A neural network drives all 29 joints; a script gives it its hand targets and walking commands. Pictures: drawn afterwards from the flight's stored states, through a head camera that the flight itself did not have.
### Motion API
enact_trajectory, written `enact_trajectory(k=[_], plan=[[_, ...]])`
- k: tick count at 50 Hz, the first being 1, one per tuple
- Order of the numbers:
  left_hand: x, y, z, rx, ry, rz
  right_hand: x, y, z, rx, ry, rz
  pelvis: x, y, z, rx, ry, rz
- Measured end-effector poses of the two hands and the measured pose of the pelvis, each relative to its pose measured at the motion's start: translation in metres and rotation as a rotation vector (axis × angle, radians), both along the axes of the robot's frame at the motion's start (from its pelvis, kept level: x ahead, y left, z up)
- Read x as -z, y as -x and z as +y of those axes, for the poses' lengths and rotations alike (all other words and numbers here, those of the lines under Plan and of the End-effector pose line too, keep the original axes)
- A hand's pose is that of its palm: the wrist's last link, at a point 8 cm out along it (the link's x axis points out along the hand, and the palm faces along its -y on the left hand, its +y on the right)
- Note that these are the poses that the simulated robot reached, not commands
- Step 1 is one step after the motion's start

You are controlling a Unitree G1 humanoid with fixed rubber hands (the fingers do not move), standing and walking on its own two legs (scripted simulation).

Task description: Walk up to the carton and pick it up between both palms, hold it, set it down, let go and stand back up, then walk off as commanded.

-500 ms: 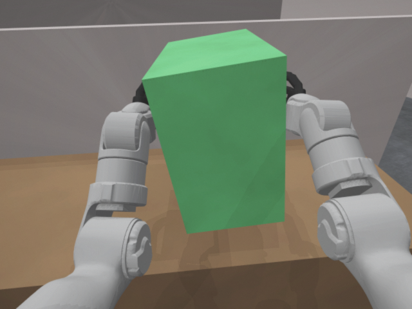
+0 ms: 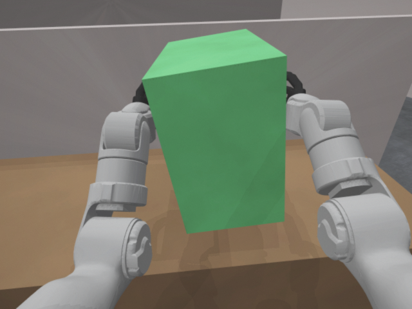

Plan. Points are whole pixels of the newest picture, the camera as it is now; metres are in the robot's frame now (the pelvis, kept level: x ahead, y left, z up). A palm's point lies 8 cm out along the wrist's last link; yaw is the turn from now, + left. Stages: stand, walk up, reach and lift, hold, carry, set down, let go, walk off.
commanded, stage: hold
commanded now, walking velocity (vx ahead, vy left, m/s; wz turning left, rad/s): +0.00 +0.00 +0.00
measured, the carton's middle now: (219, 121) +0.42 +0.00 +0.26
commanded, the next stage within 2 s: none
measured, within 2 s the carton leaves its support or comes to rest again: neither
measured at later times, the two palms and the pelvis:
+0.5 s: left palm (142, 115) +0.36 +0.14 +0.31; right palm (294, 108) +0.37 -0.13 +0.31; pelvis +0.00 +0.00 +0.00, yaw +0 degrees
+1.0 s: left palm (143, 115) +0.36 +0.14 +0.30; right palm (294, 108) +0.37 -0.13 +0.31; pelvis +0.00 +0.00 +0.00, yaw +0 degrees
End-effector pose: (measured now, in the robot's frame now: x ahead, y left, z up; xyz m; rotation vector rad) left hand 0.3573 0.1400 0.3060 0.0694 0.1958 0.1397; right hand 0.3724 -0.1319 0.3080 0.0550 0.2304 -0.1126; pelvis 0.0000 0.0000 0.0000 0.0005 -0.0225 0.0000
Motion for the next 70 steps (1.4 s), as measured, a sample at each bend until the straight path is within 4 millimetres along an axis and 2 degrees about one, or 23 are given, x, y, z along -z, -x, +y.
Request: enact_trajectory(k=[70], plan=[[0.001, -0.0022, -0.0011, 0.0, 0.0, 0.004, 0.0007, -0.002, -0.0011, 0.0, 0.0, 0.005, 0.0, -0.0015, -0.001, -0.001, 0.0, 0.002]])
